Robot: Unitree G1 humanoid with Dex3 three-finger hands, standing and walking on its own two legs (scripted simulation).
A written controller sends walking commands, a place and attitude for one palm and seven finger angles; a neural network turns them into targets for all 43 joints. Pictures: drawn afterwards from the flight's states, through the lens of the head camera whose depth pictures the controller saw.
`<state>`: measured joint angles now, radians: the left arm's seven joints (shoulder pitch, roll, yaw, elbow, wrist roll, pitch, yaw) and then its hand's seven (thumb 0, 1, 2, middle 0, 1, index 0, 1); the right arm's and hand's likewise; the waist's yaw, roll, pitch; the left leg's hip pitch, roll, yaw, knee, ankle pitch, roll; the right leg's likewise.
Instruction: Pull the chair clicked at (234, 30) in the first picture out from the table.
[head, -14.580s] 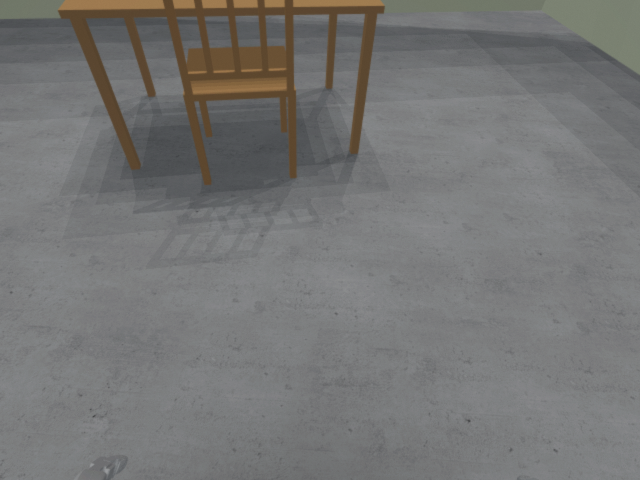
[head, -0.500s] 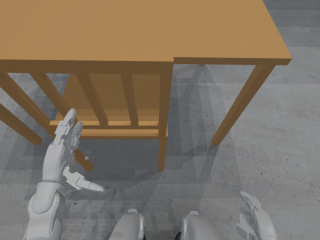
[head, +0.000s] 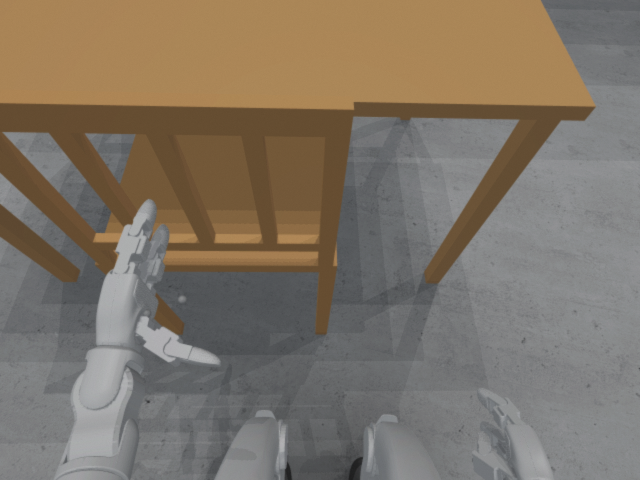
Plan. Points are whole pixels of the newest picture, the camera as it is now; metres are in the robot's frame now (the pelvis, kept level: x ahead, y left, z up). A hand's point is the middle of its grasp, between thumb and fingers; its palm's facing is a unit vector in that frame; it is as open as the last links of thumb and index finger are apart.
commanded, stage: aim the fingers beside a spindle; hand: left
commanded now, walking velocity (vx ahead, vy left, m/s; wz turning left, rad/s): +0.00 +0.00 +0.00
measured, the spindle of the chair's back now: (188, 194) +0.48 +0.21 +0.01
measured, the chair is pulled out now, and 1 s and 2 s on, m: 0.00 0.00 0.00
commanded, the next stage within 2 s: none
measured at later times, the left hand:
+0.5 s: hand (193, 309) +0.31 +0.17 +0.01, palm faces +0.00 -1.00 -0.02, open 17.0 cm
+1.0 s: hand (196, 294) +0.32 +0.16 +0.03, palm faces +0.01 -1.00 -0.05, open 16.9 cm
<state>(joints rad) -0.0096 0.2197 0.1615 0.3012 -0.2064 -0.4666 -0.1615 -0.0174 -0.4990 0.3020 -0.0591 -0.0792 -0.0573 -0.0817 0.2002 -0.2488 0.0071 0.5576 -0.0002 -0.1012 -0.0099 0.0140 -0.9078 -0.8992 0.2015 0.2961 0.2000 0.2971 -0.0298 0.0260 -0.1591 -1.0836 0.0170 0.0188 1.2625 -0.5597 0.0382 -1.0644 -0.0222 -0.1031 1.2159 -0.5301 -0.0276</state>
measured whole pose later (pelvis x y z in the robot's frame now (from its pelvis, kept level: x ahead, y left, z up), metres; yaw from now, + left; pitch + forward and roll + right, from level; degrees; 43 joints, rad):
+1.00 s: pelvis +0.00 +0.00 +0.00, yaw +0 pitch +22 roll -2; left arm -0.04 0.22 0.15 0.30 -0.18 -0.48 -0.13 -0.02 -0.50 0.30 -0.06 -0.08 -0.06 -0.08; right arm 0.19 -0.24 0.01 0.56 0.00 -0.07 -0.02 0.01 -0.91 -0.90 0.20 0.30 0.20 0.30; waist -0.04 0.02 -0.16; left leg -1.10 0.02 0.02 1.27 -0.56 0.03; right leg -1.09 -0.02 -0.10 1.23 -0.53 -0.03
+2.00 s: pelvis +0.00 +0.00 +0.00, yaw +0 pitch +22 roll -3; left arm 0.02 0.24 0.16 0.25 -0.22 -0.48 -0.15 -0.02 -0.50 0.30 -0.06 -0.08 -0.06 -0.08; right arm 0.20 -0.25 0.01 0.56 0.01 -0.06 -0.01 0.01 -0.91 -0.90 0.20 0.30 0.20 0.30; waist -0.03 0.04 -0.17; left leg -1.09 0.02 0.02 1.26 -0.56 0.04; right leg -1.06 -0.02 -0.10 1.20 -0.53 -0.02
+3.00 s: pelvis +0.00 -0.01 +0.00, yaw +0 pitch +22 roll -2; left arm -0.01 0.23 0.15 0.27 -0.18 -0.50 -0.10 -0.02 -0.50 0.30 -0.06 -0.08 -0.06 -0.08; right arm 0.19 -0.25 0.02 0.56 0.00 -0.06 -0.01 0.01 -0.91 -0.90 0.20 0.30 0.20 0.30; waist -0.03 0.03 -0.18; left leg -1.08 0.02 0.01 1.26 -0.56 0.03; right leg -1.07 -0.02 -0.10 1.22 -0.53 -0.04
